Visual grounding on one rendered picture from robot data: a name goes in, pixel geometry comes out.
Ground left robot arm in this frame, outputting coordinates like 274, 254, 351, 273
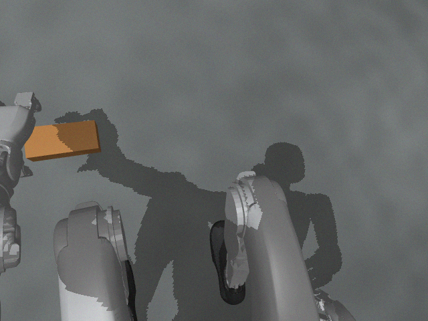
0, 140, 23, 321

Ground left robot hand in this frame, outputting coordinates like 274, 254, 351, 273
0, 92, 41, 178

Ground small box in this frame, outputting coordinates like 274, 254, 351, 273
25, 120, 101, 162

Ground left robot foot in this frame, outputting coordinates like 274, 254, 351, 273
124, 260, 138, 321

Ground right robot foot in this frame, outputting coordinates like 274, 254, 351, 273
210, 220, 245, 305

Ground right robot hand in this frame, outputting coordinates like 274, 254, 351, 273
313, 289, 356, 321

